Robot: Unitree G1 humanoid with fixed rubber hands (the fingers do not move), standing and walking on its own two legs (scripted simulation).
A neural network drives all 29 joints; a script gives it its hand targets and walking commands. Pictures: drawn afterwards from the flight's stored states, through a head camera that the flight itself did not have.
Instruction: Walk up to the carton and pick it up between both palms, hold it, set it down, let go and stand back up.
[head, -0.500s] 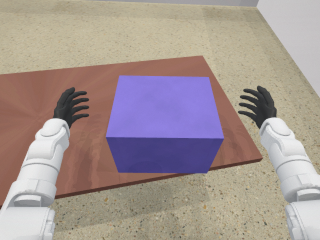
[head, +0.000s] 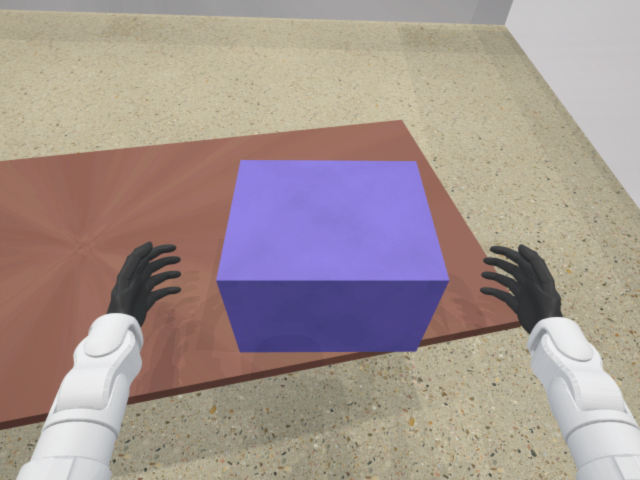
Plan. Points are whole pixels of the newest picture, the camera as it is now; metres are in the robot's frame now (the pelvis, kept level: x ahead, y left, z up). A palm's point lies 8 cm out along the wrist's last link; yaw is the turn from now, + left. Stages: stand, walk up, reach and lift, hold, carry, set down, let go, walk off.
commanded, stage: set down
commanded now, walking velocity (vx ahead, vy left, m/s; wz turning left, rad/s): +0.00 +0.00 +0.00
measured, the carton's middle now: (328, 256) +0.43 +0.00 +0.00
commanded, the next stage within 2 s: let go in 1.86 s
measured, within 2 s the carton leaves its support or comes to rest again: neither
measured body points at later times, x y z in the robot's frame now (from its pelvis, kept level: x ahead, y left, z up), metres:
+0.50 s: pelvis +0.01 +0.00 +0.00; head +0.02 +0.01 +0.45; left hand +0.26 +0.25 +0.01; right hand +0.25 -0.25 +0.01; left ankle +0.00 +0.11 -0.75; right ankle +0.00 -0.11 -0.75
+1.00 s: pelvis +0.01 +0.00 +0.00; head +0.01 +0.01 +0.45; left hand +0.20 +0.25 -0.04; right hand +0.20 -0.23 -0.04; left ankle +0.00 +0.11 -0.75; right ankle +0.00 -0.11 -0.75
